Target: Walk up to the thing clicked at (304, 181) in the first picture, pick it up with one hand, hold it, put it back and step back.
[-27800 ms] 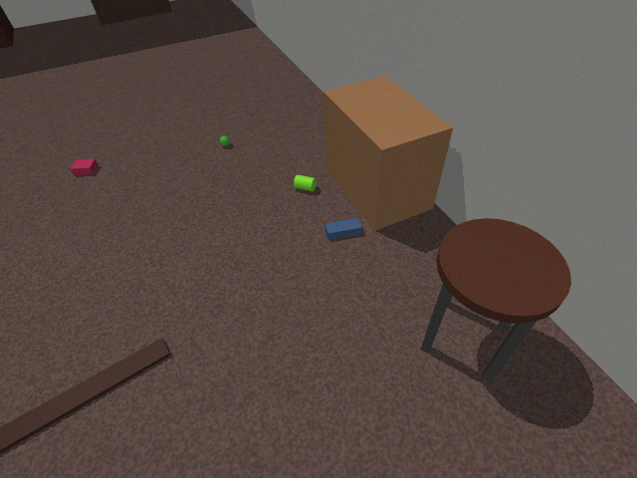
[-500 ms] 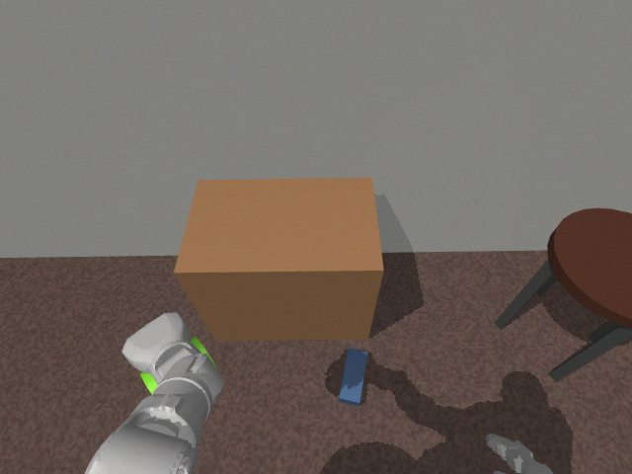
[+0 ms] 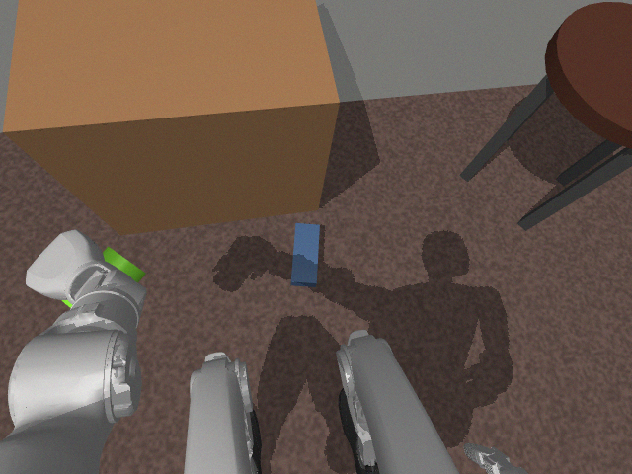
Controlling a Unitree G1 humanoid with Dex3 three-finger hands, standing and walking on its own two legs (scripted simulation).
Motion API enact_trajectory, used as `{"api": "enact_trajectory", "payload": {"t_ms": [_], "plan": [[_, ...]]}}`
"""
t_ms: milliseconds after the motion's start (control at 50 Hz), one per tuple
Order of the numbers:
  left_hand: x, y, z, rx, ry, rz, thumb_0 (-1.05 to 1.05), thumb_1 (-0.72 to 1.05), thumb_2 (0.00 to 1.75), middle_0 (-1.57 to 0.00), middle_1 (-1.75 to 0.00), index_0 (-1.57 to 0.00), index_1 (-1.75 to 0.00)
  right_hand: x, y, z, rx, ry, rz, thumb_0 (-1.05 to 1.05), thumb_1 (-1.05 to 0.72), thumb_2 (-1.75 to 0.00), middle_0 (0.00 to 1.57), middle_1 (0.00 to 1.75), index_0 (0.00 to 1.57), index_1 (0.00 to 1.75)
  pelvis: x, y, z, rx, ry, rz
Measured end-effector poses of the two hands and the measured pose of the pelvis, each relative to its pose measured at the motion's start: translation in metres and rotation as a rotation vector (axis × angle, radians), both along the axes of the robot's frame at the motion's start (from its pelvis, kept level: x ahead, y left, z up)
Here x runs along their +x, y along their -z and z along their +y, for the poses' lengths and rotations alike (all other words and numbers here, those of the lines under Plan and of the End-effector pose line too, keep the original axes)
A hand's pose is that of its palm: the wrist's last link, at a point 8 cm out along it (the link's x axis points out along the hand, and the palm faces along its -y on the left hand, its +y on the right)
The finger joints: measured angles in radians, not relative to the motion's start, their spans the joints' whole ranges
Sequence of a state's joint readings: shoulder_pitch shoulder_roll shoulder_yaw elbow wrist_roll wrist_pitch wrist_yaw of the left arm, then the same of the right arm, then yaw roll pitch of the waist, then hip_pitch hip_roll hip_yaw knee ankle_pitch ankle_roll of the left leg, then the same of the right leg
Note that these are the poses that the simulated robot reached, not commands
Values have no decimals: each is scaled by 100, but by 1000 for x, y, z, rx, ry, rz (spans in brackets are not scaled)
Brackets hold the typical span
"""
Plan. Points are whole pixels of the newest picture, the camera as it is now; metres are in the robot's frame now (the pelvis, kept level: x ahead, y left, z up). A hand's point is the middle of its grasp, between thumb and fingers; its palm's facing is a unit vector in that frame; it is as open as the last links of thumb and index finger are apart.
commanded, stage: crouch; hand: left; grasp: from above
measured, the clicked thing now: (105, 284) +0.42 +0.28 -0.18
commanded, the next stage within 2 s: lower in 1.12 s
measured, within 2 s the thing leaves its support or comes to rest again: neither
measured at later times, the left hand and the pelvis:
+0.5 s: hand (127, 283) +0.44 +0.28 -0.27, palm faces -0.24 -0.31 -0.92, open 8.8 cm; pelvis -0.02 +0.00 -0.13, yaw -2 degrees
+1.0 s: hand (134, 283) +0.46 +0.29 -0.32, palm faces -0.25 -0.31 -0.92, open 8.6 cm; pelvis -0.02 +0.00 -0.19, yaw -4 degrees
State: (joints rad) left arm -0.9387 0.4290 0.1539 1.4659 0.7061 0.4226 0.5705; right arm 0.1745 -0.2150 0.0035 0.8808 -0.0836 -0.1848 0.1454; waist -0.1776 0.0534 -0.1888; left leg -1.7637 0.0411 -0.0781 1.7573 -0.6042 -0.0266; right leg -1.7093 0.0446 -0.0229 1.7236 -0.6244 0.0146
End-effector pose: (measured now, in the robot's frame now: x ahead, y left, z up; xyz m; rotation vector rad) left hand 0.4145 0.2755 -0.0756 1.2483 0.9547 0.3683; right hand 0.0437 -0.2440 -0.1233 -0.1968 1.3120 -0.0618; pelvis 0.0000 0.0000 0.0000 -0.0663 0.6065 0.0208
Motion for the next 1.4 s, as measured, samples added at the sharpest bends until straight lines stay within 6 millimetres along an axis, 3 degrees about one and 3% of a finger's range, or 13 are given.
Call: {"api": "enact_trajectory", "payload": {"t_ms": [140,260,600,900,1400], "plan": [[13,54,-1,-10,34,-19,0,19,16,-82,-33,-87,-30,-6,52,1,8,-21,-2,1,-89,-89,20,30,20,30,-7,53,-1,-9,7,32],[21,89,1,-7,30,-30,-1,20,12,-84,-31,-89,-27,-9,84,-8,0,-42,1,1,-90,-90,20,30,20,30,-11,88,-2,-11,16,39],[32,148,12,-7,41,-14,-1,23,3,-90,-22,-95,-19,-41,135,-20,-9,-77,69,1,-91,-90,20,30,20,30,-20,149,-2,-10,30,17],[43,184,17,-4,58,-18,-1,24,0,-93,-17,-98,-13,-61,161,-11,20,-88,118,1,-92,-90,20,30,20,30,-20,181,0,-22,41,-7],[45,223,23,-4,74,11,-1,20,5,-96,-14,-99,-14,-61,171,-17,13,-146,146,1,-93,-91,20,30,20,30,-17,202,0,-41,55,-22]]}}
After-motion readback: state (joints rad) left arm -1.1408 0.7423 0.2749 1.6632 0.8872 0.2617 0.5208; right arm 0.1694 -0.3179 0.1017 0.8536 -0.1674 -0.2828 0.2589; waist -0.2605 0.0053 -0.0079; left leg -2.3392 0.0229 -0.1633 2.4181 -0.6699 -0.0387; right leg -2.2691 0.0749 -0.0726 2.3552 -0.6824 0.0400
